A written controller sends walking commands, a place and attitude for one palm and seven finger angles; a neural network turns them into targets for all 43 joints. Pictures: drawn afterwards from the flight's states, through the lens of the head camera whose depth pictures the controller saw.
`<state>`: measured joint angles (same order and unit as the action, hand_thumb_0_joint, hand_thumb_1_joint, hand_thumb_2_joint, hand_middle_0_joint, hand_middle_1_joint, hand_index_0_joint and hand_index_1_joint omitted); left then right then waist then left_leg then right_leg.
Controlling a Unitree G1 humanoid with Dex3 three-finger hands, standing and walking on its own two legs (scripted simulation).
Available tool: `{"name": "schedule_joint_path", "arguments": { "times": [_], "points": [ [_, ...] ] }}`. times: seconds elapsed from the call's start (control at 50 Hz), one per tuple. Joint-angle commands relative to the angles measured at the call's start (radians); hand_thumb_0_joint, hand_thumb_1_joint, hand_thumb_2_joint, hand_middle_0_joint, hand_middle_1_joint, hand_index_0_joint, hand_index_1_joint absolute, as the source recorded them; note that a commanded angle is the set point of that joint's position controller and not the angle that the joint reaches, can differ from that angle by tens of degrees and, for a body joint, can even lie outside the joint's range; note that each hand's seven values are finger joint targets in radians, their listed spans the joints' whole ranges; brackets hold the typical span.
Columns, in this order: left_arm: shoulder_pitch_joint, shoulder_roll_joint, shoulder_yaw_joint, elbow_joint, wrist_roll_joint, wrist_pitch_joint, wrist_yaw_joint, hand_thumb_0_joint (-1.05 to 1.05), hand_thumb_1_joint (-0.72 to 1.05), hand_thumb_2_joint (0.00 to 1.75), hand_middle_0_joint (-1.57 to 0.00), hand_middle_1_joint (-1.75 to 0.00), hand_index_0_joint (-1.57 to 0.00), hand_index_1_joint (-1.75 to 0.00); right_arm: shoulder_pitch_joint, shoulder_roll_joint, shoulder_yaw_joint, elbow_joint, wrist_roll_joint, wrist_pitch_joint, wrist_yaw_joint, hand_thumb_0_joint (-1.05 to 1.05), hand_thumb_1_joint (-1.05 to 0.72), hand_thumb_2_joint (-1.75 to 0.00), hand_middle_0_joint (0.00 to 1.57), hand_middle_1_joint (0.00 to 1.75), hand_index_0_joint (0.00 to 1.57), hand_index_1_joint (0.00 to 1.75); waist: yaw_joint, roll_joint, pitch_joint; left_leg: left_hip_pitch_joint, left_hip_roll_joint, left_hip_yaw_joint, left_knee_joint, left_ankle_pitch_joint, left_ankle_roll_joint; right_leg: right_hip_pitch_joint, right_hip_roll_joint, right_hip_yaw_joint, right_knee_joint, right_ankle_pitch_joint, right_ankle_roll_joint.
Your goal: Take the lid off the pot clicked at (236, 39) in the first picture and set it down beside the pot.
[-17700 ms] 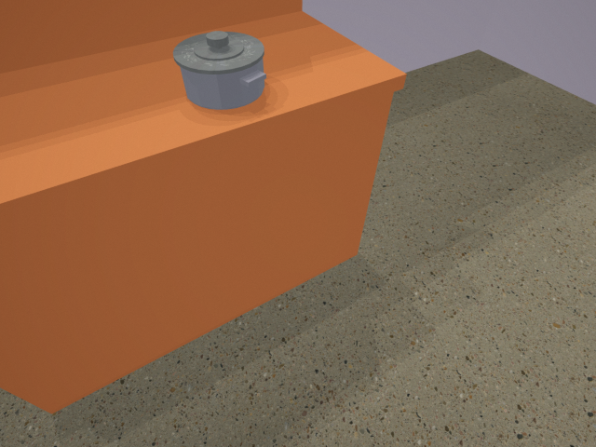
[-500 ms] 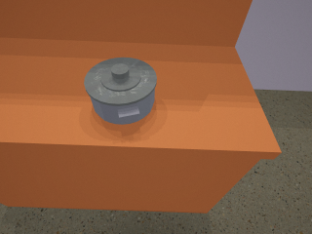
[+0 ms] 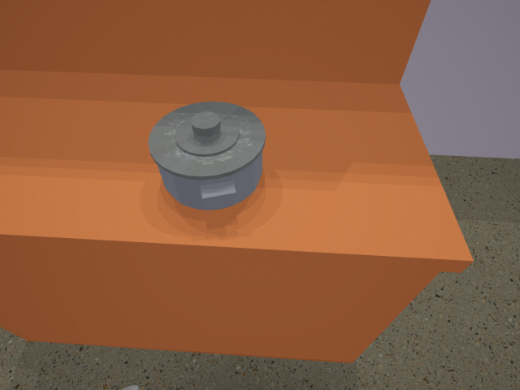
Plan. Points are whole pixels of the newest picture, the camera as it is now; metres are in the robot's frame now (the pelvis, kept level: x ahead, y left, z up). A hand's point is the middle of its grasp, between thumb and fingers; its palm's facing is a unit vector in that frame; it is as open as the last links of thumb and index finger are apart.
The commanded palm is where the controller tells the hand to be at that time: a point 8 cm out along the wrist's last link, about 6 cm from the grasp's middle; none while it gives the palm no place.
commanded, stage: lift the closed hand beside the body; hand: left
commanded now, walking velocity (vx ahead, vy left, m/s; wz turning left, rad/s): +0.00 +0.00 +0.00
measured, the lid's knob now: (206, 123) +0.48 +0.13 +0.15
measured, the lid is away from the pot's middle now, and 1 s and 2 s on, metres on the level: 0.00 0.00 0.00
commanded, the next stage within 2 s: raise the hand higher, near the body in 0.52 s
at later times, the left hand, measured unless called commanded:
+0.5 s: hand out of the picture +0.11 +0.22 +0.04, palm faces +0.30 -0.90 -0.33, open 3.1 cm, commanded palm +0.06 +0.26 +0.09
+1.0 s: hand (51, 354) +0.13 +0.23 +0.12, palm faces +0.29 -0.85 -0.43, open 3.1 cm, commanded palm +0.08 +0.27 +0.16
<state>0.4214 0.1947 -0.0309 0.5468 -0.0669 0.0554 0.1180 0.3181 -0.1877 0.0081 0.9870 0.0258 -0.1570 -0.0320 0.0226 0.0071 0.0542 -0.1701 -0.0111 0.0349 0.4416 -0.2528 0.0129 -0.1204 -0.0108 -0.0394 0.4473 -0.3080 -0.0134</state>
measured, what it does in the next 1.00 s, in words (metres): stands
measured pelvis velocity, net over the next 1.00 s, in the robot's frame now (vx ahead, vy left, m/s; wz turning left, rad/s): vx -0.01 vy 0.01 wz -0.01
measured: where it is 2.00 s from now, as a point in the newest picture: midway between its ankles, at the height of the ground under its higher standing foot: outside the picture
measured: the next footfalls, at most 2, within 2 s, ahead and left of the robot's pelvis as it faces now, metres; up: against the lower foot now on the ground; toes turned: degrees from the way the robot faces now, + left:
none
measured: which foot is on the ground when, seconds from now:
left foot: down 0.00-1.00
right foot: down 0.00-1.00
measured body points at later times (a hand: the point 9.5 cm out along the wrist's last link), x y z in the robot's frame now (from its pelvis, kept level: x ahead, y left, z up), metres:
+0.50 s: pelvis -0.02 -0.01 +0.00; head -0.03 -0.02 +0.45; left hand +0.09 +0.26 +0.06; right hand +0.21 -0.22 -0.05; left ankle -0.01 +0.11 -0.74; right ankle -0.04 -0.11 -0.74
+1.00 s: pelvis -0.01 +0.01 +0.00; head -0.02 +0.00 +0.45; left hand +0.11 +0.28 +0.15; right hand +0.19 -0.21 -0.07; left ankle -0.01 +0.11 -0.74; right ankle -0.04 -0.11 -0.74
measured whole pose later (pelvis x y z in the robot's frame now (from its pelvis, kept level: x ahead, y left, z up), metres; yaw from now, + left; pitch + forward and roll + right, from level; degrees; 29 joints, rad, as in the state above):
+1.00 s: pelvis -0.01 +0.01 +0.00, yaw +0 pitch -2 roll -1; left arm 0.75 0.31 0.20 -0.55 -0.02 -0.10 0.08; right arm 0.18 -0.22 -0.02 0.62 0.00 -0.16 -0.04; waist 0.08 0.05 0.01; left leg -0.15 0.00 0.04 0.44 -0.24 0.03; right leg -0.08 0.00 -0.04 0.37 -0.25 0.00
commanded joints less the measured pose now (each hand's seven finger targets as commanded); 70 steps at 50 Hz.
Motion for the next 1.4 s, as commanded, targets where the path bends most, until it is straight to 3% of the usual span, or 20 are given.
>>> {"name": "schedule_joint_path", "arguments": {
  "times": [0.0, 0.06, 0.12, 0.16, 0.22, 0.26, 0.34, 0.38, 0.4, 0.46, 0.54, 0.58, 0.64, 0.68, 0.78, 0.9, 0.98, 1.1, 1.18, 1.38],
  "points": [
    [0.121, -0.061, -0.027, -0.274, 0.048, -0.012, 0.048, 0.0, 0.9, 0.9, -0.46, -0.59, -0.46, -0.59, -0.169, -0.151, -0.039, -0.196, 0.003, -0.131, 0.021, 0.0, -0.9, -0.9, 0.2, 0.3, 0.2, 0.3, -0.024, -0.058, -0.047, 0.078, 0.014, -0.068, -0.059, 0.486, 0.005, -0.053, 0.005, -0.066, -0.082, 0.389, -0.011],
    [0.271, 0.017, 0.077, -0.242, 0.083, -0.037, 0.002, 0.0, 0.9, 0.9, -0.6, -0.73, -0.6, -0.73, -0.217, -0.16, -0.098, -0.288, -0.006, -0.066, 0.055, 0.0, -0.9, -0.9, 0.2, 0.3, 0.2, 0.3, 0.006, -0.203, 0.059, -0.039, 0.019, -0.063, -0.049, 0.29, 0.017, -0.146, 0.001, -0.057, -0.102, 0.269, 0.004],
    [0.363, 0.151, 0.196, -0.61, 0.043, -0.101, -0.02, 0.0, 0.9, 0.9, -0.73, -0.88, -0.73, -0.88, -0.265, -0.146, -0.097, -0.426, 0.002, -0.051, 0.057, 0.0, -0.9, -0.9, 0.2, 0.3, 0.2, 0.3, 0.064, -0.078, -0.09, 0.005, 0.005, -0.03, -0.061, 0.249, 0.006, -0.044, -0.015, -0.021, -0.108, 0.19, -0.003],
    [0.247, 0.185, 0.205, -0.786, 0.04, -0.134, -0.022, 0.0, 0.9, 0.9, -0.82, -0.97, -0.82, -0.97, -0.271, -0.136, -0.081, -0.478, -0.002, -0.049, 0.043, 0.0, -0.9, -0.9, 0.2, 0.3, 0.2, 0.3, 0.037, -0.024, -0.124, 0.052, 0.002, -0.009, -0.06, 0.209, 0.013, -0.06, -0.014, -0.004, -0.132, 0.167, 0.003],
    [0.122, 0.155, 0.185, -0.748, 0.036, -0.138, -0.019, 0.0, 0.9, 0.9, -0.95, -1.12, -0.95, -1.12, -0.267, -0.139, -0.069, -0.497, -0.008, -0.02, 0.017, 0.0, -0.9, -0.9, 0.2, 0.3, 0.2, 0.3, -0.019, -0.038, 0.012, 0.042, -0.002, 0.002, -0.041, 0.08, 0.018, -0.182, -0.009, 0.011, -0.201, 0.046, 0.013],
    [0.104, 0.133, 0.158, -0.771, 0.03, -0.148, -0.03, 0.0, 0.9, 0.9, -1.04, -1.21, -1.04, -1.21, -0.263, -0.146, -0.064, -0.519, -0.013, -0.007, 0.005, 0.0, -0.9, -0.9, 0.2, 0.3, 0.2, 0.3, -0.023, -0.032, 0.032, 0.066, -0.005, 0.007, -0.033, 0.03, 0.023, -0.214, -0.011, 0.025, -0.234, -0.026, 0.017],
    [0.12, 0.173, 0.169, -1.047, 0.022, -0.177, -0.031, 0.0, 0.9, 0.9, -1.21, -1.4, -1.21, -1.4, -0.257, -0.14, -0.05, -0.565, -0.021, -0.033, -0.017, 0.0, -0.9, -0.9, 0.2, 0.3, 0.2, 0.3, 0.01, 0.075, -0.118, 0.153, -0.002, 0.003, -0.053, 0.081, 0.026, -0.114, -0.01, 0.017, -0.215, 0.027, 0.006],
    [0.149, 0.236, 0.246, -1.039, 0.029, -0.168, -0.017, 0.0, 0.9, 0.9, -1.3, -1.5, -1.3, -1.5, -0.262, -0.15, -0.05, -0.548, -0.026, -0.032, -0.02, 0.0, -0.9, -0.9, 0.2, 0.3, 0.2, 0.3, 0.018, 0.064, -0.1, 0.15, -0.004, -0.004, -0.06, 0.095, 0.023, -0.115, -0.002, 0.01, -0.226, 0.04, 0.005],
    [0.194, 0.175, 0.211, -1.011, 0.022, -0.162, -0.022, 0.0, 0.9, 0.9, -1.3, -1.5, -1.3, -1.5, -0.257, -0.137, -0.051, -0.548, -0.024, -0.029, -0.025, 0.0, -0.9, -0.9, 0.2, 0.3, 0.2, 0.3, 0.011, 0.022, -0.059, 0.128, 0.002, -0.005, -0.062, 0.105, 0.027, -0.113, -0.001, 0.001, -0.217, 0.064, 0.005],
    [0.243, 0.198, 0.261, -0.966, 0.02, -0.155, -0.031, 0.0, 0.9, 0.9, -1.3, -1.5, -1.3, -1.5, -0.279, -0.146, -0.06, -0.54, -0.026, -0.009, -0.027, 0.0, -0.9, -0.9, 0.2, 0.3, 0.2, 0.3, 0.027, -0.046, -0.018, 0.109, 0.005, -0.008, -0.068, 0.147, 0.028, -0.105, 0.003, -0.003, -0.214, 0.13, 0.009],
    [0.259, 0.225, 0.281, -1.194, 0.025, -0.182, -0.032, 0.0, 0.9, 0.9, -1.3, -1.5, -1.3, -1.5, -0.277, -0.13, -0.047, -0.566, -0.027, -0.027, -0.024, 0.0, -0.9, -0.9, 0.2, 0.3, 0.2, 0.3, 0.045, 0.104, -0.118, 0.138, 0.011, -0.013, -0.067, 0.242, 0.024, -0.027, 0.001, -0.004, -0.166, 0.224, 0.002],
    [0.279, 0.293, 0.357, -1.202, 0.035, -0.173, -0.019, 0.0, 0.9, 0.9, -1.3, -1.5, -1.3, -1.5, -0.289, -0.141, -0.046, -0.548, -0.032, -0.033, -0.02, 0.0, -0.9, -0.9, 0.2, 0.3, 0.2, 0.3, 0.057, 0.093, -0.12, 0.135, 0.013, -0.024, -0.067, 0.267, 0.017, -0.029, 0.013, -0.01, -0.171, 0.231, 0.001],
    [0.399, 0.166, 0.271, -1.145, 0.034, -0.171, -0.038, 0.0, 0.9, 0.9, -1.3, -1.5, -1.3, -1.5, -0.285, -0.119, -0.053, -0.545, -0.026, -0.035, -0.015, 0.0, -0.9, -0.9, 0.2, 0.3, 0.2, 0.3, 0.049, -0.003, -0.067, 0.112, 0.029, -0.028, -0.067, 0.294, 0.022, -0.042, 0.015, -0.031, -0.146, 0.256, 0.005],
    [0.445, 0.173, 0.287, -1.099, 0.041, -0.169, -0.048, 0.0, 0.9, 0.9, -1.3, -1.5, -1.3, -1.5, -0.301, -0.127, -0.065, -0.536, -0.025, -0.031, -0.005, 0.0, -0.9, -0.9, 0.2, 0.3, 0.2, 0.3, 0.056, -0.034, -0.055, 0.111, 0.028, -0.022, -0.065, 0.284, 0.023, -0.064, 0.021, -0.03, -0.158, 0.248, 0.008],
    [0.33, 0.325, 0.396, -1.325, 0.046, -0.207, -0.019, 0.0, 0.9, 0.9, -1.3, -1.5, -1.3, -1.5, -0.283, -0.142, -0.059, -0.555, -0.026, -0.052, -0.022, 0.0, -0.9, -0.9, 0.2, 0.3, 0.2, 0.3, 0.063, 0.056, -0.142, 0.125, 0.027, -0.023, -0.048, 0.277, 0.018, -0.039, 0.017, -0.004, -0.152, 0.244, 0.009],
    [0.367, 0.197, 0.299, -1.272, 0.041, -0.207, -0.028, 0.0, 0.9, 0.9, -1.3, -1.5, -1.3, -1.5, -0.269, -0.118, -0.058, -0.54, -0.016, -0.059, -0.016, 0.0, -0.9, -0.9, 0.2, 0.3, 0.2, 0.3, 0.044, 0.007, -0.059, 0.1, 0.042, -0.034, -0.055, 0.256, 0.018, -0.067, 0.016, -0.023, -0.135, 0.214, 0.005],
    [0.303, 0.298, 0.395, -1.332, 0.042, -0.222, -0.015, 0.0, 0.9, 0.9, -1.3, -1.5, -1.3, -1.5, -0.274, -0.139, -0.059, -0.54, -0.024, -0.059, -0.021, 0.0, -0.9, -0.9, 0.2, 0.3, 0.2, 0.3, 0.059, 0.055, -0.1, 0.12, 0.034, -0.027, -0.053, 0.241, 0.016, -0.06, 0.021, -0.005, -0.153, 0.211, 0.004],
    [0.264, 0.234, 0.344, -1.348, 0.032, -0.232, -0.018, 0.0, 0.9, 0.9, -1.3, -1.5, -1.3, -1.5, -0.26, -0.12, -0.047, -0.544, -0.017, -0.066, -0.013, 0.0, -0.9, -0.9, 0.2, 0.3, 0.2, 0.3, 0.047, 0.047, -0.071, 0.103, 0.047, -0.045, -0.057, 0.241, 0.01, -0.052, 0.018, -0.015, -0.127, 0.203, -0.002],
    [0.218, 0.305, 0.431, -1.331, 0.028, -0.239, -0.016, 0.0, 0.9, 0.9, -1.3, -1.5, -1.3, -1.5, -0.28, -0.135, -0.05, -0.537, -0.024, -0.056, -0.014, 0.0, -0.9, -0.9, 0.2, 0.3, 0.2, 0.3, 0.06, 0.055, -0.074, 0.114, 0.038, -0.03, -0.059, 0.219, 0.01, -0.06, 0.022, -0.003, -0.155, 0.199, -0.002],
    [0.124, 0.321, 0.471, -1.342, 0.013, -0.26, -0.016, 0.0, 0.9, 0.9, -1.3, -1.5, -1.3, -1.5, -0.284, -0.137, -0.047, -0.526, -0.025, -0.057, -0.011, 0.0, -0.9, -0.9, 0.2, 0.3, 0.2, 0.3, 0.06, 0.039, -0.091, 0.132, 0.04, -0.027, -0.059, 0.215, 0.011, -0.047, 0.019, 0.004, -0.161, 0.2, -0.004]
  ]
}}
